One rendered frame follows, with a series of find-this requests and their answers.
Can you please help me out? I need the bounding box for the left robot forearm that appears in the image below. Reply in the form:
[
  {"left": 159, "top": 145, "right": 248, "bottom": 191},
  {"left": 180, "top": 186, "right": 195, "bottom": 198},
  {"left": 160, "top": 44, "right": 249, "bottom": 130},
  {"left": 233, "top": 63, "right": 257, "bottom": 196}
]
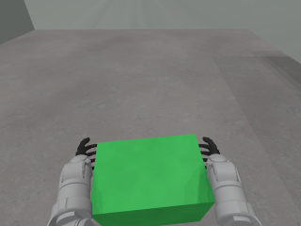
[{"left": 47, "top": 154, "right": 93, "bottom": 226}]

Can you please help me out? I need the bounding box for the right robot forearm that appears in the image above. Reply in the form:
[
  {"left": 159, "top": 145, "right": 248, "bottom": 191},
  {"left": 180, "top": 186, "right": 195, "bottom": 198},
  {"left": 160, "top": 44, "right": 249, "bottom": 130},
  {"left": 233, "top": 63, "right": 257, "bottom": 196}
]
[{"left": 206, "top": 153, "right": 262, "bottom": 226}]

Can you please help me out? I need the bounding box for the carton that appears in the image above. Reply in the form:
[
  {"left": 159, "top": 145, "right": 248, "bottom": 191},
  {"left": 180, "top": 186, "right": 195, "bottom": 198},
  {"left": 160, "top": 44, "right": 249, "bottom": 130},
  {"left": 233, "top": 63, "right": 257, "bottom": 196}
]
[{"left": 90, "top": 134, "right": 215, "bottom": 226}]

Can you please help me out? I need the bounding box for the robot right hand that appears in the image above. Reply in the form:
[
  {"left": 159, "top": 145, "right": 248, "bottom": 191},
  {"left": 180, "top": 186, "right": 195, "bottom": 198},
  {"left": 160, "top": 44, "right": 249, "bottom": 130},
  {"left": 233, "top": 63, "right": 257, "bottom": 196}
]
[{"left": 198, "top": 137, "right": 220, "bottom": 169}]

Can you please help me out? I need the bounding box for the robot left hand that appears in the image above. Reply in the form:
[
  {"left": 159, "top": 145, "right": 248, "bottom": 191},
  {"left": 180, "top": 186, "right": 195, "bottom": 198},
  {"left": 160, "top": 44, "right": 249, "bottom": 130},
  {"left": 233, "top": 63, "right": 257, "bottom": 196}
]
[{"left": 75, "top": 137, "right": 97, "bottom": 170}]

